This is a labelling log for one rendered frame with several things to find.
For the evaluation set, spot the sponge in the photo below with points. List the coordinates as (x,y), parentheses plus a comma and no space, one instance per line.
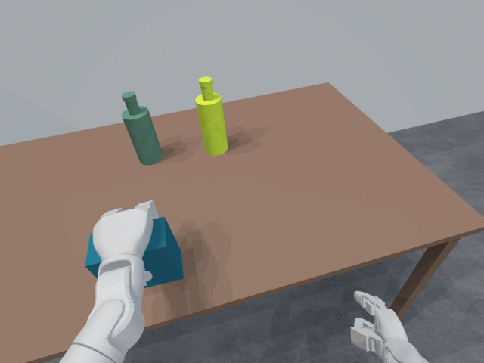
(162,257)

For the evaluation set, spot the robot right forearm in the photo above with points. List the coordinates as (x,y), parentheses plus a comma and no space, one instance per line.
(401,351)

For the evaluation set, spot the table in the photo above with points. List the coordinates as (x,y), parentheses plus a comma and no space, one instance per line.
(310,187)

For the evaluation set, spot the right robot hand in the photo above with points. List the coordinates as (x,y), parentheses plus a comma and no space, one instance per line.
(387,326)

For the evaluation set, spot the left robot hand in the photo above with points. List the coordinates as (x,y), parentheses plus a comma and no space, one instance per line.
(125,232)

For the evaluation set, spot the robot left forearm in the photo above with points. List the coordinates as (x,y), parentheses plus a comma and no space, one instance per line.
(116,322)

